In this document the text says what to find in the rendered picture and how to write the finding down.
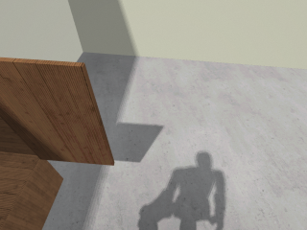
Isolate cupboard door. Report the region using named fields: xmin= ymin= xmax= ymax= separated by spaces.
xmin=0 ymin=57 xmax=115 ymax=166

